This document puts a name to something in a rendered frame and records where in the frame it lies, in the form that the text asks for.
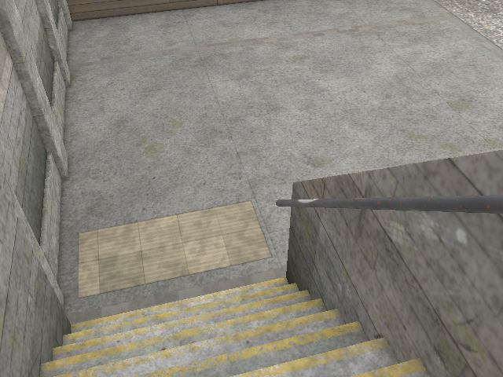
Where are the stairs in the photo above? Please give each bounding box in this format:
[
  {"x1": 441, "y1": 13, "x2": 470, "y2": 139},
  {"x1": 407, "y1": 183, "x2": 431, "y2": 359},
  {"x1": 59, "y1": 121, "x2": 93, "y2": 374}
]
[{"x1": 40, "y1": 277, "x2": 430, "y2": 377}]

